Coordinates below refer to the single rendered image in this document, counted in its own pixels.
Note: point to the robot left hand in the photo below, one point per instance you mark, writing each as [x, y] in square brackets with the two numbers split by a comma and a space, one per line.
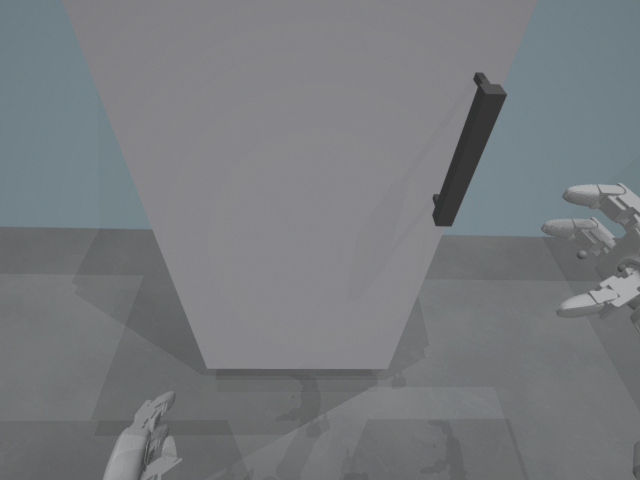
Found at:
[136, 445]

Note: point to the fridge door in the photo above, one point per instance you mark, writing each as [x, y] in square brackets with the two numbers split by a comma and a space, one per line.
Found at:
[286, 153]

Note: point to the handle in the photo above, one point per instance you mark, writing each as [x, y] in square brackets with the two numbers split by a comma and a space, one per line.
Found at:
[485, 108]

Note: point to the robot right hand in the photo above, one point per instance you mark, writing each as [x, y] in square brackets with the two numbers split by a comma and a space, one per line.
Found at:
[618, 289]

